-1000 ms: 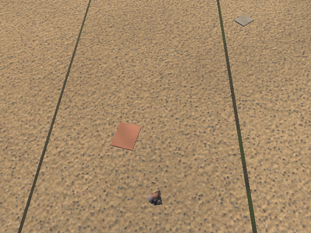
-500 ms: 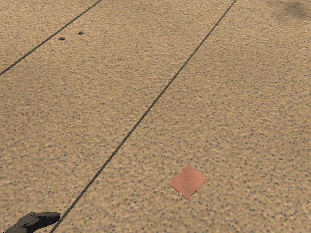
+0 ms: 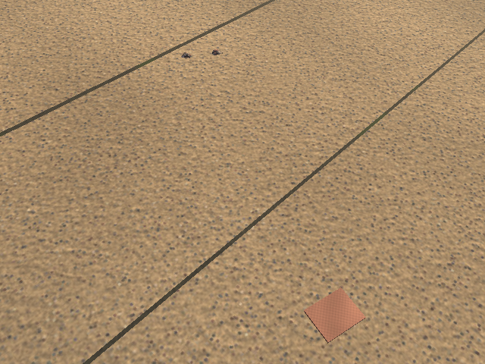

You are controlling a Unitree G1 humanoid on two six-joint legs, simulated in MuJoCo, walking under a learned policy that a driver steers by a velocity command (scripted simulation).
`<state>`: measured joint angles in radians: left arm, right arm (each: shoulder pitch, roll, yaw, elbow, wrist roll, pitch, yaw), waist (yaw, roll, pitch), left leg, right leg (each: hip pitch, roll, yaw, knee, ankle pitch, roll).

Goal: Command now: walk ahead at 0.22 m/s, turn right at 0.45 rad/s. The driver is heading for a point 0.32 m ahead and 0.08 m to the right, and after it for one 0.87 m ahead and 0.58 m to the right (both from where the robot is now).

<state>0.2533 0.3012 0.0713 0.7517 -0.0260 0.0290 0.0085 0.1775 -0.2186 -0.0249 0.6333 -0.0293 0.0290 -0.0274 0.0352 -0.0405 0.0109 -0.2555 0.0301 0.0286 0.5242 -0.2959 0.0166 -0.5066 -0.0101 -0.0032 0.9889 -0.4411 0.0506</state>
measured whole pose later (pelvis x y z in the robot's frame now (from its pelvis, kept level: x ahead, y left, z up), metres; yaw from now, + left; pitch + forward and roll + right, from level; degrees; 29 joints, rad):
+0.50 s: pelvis +0.17 -0.15 -0.04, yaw -25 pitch +2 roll +1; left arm 0.16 0.34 0.07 0.66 0.01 0.02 -0.05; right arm 0.35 -0.32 -0.08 0.78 -0.06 -0.03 0.02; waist -0.02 0.03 0.00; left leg -0.20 0.19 0.06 1.16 -0.46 -0.05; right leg -0.50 0.04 -0.09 0.83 -0.37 -0.12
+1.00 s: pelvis +0.55 -0.39 -0.02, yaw -41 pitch +0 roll +2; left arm 0.32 0.31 0.03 0.84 0.03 -0.07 -0.01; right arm 0.23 -0.30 -0.06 0.77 -0.04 -0.06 0.01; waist -0.01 -0.03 0.04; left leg -0.40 -0.08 0.08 0.59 -0.20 0.08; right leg -0.24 0.10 0.09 1.30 -0.28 -0.13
